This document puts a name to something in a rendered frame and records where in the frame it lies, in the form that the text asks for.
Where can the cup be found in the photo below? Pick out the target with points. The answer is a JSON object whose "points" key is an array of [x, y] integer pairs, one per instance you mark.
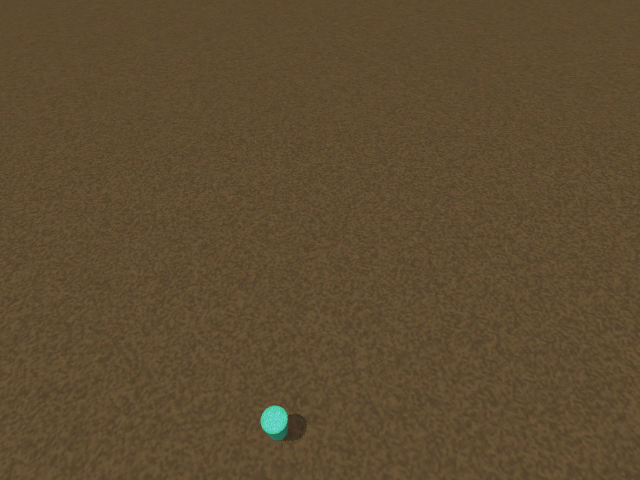
{"points": [[274, 421]]}

